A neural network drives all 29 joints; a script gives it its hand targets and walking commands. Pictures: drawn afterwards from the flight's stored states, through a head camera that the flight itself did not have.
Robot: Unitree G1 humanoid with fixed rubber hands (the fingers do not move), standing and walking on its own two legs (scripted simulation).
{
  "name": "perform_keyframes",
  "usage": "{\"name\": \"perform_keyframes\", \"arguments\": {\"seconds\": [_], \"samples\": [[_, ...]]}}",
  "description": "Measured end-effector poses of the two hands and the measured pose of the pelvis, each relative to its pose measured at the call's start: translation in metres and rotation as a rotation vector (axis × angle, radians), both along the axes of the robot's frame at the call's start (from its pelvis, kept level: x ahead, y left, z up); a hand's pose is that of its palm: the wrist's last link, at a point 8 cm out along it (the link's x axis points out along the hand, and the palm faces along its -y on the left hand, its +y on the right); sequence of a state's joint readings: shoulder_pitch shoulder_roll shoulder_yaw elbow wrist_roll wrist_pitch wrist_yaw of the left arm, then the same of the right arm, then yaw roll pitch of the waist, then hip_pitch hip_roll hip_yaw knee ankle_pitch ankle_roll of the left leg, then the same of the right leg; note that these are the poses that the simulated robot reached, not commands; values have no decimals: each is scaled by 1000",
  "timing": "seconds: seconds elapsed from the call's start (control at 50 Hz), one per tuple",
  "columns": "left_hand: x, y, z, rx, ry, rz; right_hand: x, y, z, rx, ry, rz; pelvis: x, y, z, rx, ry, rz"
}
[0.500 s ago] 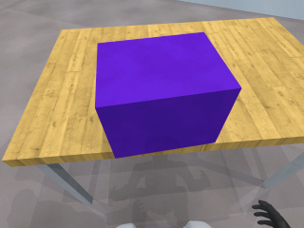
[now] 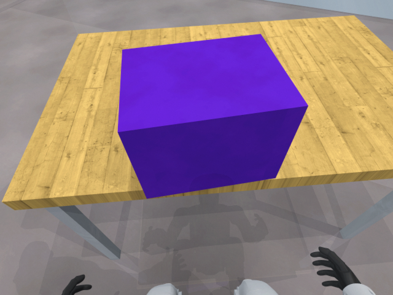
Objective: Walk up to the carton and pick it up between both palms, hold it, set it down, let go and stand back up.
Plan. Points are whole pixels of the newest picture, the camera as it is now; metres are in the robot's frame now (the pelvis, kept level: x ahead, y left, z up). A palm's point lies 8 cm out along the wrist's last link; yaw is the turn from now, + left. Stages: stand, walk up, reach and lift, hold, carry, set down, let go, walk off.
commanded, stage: reach and lift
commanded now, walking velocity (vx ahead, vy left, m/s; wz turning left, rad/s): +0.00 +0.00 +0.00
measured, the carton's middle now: (203, 117) +0.46 +0.00 +0.08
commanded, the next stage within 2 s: none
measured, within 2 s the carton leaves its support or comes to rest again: neither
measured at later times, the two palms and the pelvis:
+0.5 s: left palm (73, 268) +0.18 +0.26 -0.02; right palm (368, 276) +0.15 -0.29 -0.04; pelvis +0.01 -0.02 +0.02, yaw +0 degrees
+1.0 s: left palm (78, 251) +0.19 +0.23 +0.03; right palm (372, 255) +0.17 -0.27 +0.02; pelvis +0.01 -0.03 +0.03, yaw +0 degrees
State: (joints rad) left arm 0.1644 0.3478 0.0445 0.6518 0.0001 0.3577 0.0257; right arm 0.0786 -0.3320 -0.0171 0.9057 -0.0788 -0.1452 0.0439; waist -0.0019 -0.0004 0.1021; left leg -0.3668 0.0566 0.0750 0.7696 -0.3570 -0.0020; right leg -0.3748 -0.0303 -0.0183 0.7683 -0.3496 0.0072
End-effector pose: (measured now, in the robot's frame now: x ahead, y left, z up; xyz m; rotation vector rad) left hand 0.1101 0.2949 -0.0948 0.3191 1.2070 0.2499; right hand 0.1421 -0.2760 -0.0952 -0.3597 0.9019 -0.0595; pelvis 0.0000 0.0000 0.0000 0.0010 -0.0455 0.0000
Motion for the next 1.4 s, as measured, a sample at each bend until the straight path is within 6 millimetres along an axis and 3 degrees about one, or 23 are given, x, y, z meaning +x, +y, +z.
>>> {"name": "perform_keyframes", "arguments": {"seconds": [0.1, 0.18, 0.5, 0.84, 1.4], "samples": [[47, -8, 24, 0, -147, -52, 6, 13, -2, 35, -19, -4, 1, 0, 0, 0, 2, 0], [60, -12, 35, 1, -207, -73, 4, 11, 0, 38, -24, -8, 3, 0, 1, 0, -4, 0], [68, -34, 70, -6, -344, -100, 7, -15, 53, 43, -200, 6, 8, -16, 18, 16, -85, -4], [76, -57, 107, -47, -546, -104, 17, -2, 93, 161, -355, -11, 8, -31, 24, 35, -68, -3], [102, -72, 172, -115, -855, -124, 47, 8, 164, 257, -584, 19, 11, -27, 26, 29, -53, -3]]}}
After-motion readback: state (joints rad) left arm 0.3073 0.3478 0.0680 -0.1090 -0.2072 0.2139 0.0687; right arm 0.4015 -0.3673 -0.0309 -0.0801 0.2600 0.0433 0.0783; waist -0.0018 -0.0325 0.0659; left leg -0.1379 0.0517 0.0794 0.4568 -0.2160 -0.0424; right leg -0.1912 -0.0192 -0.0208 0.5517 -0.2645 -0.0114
